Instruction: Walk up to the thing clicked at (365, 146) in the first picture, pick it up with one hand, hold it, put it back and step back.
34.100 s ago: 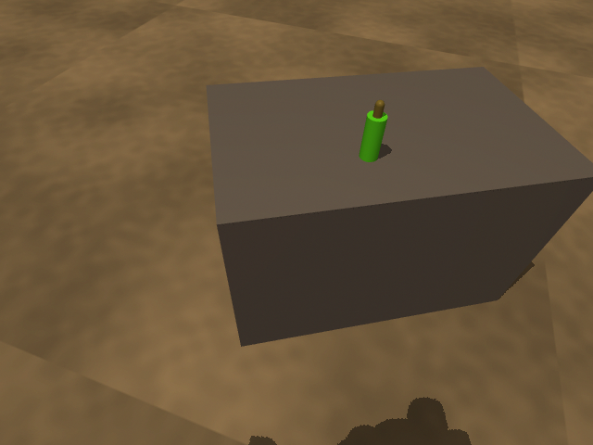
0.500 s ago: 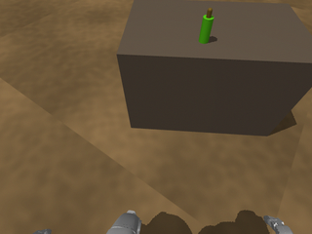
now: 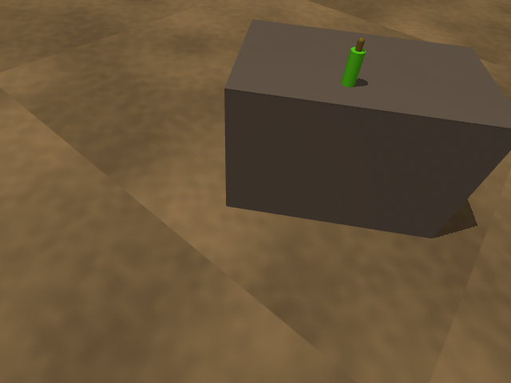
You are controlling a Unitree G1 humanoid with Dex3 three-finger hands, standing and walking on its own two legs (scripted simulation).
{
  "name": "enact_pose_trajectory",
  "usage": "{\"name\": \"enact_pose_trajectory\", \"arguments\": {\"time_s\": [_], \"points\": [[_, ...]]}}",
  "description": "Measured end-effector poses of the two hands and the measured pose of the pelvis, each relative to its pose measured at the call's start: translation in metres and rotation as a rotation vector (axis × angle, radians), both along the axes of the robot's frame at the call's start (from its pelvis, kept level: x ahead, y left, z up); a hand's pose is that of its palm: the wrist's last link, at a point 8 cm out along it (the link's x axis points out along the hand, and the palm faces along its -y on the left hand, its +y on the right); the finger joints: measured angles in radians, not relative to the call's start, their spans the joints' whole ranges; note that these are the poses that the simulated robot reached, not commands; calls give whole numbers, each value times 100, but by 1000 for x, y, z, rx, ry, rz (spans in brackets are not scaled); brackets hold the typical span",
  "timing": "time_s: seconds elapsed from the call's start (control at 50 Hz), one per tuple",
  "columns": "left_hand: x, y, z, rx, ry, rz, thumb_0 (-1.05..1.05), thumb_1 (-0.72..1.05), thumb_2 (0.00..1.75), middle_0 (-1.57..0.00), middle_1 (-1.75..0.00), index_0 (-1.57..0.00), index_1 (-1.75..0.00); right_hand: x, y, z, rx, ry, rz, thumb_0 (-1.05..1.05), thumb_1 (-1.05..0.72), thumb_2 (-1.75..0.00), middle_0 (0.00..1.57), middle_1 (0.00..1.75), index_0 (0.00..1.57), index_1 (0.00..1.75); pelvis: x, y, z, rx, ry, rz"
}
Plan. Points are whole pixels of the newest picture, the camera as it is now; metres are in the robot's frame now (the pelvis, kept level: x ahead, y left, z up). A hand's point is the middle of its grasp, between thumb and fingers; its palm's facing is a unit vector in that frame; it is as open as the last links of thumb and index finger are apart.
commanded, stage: step back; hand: right
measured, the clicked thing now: (354, 62) +1.12 -0.29 -0.03
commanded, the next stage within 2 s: stand in 0.88 s
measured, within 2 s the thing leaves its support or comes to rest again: neither
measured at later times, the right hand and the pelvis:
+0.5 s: hand out of the picture +0.09 -0.23 -0.14, palm faces +0.00 +0.93 -0.36, open 7.4 cm; pelvis +0.02 +0.02 +0.00, yaw -2 degrees
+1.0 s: hand out of the picture +0.13 -0.24 -0.13, palm faces +0.03 +0.94 -0.34, open 7.4 cm; pelvis +0.03 +0.02 +0.02, yaw -2 degrees
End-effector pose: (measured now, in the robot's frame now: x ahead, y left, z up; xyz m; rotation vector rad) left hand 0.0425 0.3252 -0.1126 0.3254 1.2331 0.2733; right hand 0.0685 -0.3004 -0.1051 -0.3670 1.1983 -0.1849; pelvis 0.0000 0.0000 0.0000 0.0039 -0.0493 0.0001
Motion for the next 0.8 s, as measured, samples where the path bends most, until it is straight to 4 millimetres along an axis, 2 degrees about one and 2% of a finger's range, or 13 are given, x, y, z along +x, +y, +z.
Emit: {"name": "enact_pose_trajectory", "arguments": {"time_s": [0.14, 0.22, 0.28, 0.38, 0.48, 0.68, 0.8], "points": [[-20, -17, -1, -8, 22, -18, 1, 91, 90, -20, -30, -20, -30, 6, -8, -4, 15, -54, -21, 1, -91, -90, 21, 30, 20, 30, -6, -5, -1, -40, -9, -27], [-21, -19, 2, -19, -2, -14, 1, 90, 90, -20, -30, -21, -30, 11, -5, -1, 18, -52, -6, 1, -91, -90, 21, 30, 20, 30, -7, 0, 2, -23, -3, -23], [-16, -12, 3, -24, -11, -15, 1, 90, 90, -20, -30, -21, -30, 13, -1, 0, 11, -47, 6, 1, -91, -90, 21, 30, 20, 30, -5, 8, 2, -17, 5, -10], [4, 5, -5, -36, -11, -25, 1, 90, 90, -20, -30, -21, -30, 12, 13, 0, -8, -43, -14, 1, -91, -90, 21, 30, 20, 30, 2, 23, -1, 4, 4, -18], [32, 11, -6, -35, -19, -51, 1, 91, 90, -20, -30, -21, -30, 13, 27, 1, 13, -34, -37, 1, -91, -90, 21, 30, 20, 30, 13, 25, 1, -11, 7, -38], [81, 2, 6, -31, -71, -80, 1, 91, 90, -20, -30, -20, -30, 41, 32, 0, 44, -51, -54, 1, -91, -90, 21, 30, 20, 30, 29, 22, 8, -10, 13, -38], [98, -7, 11, -31, -97, -99, 1, 91, 90, -20, -30, -20, -30, 56, 25, 2, 42, -79, -59, 1, -91, -90, 21, 30, 20, 30, 31, 19, 9, -7, 12, -39]]}}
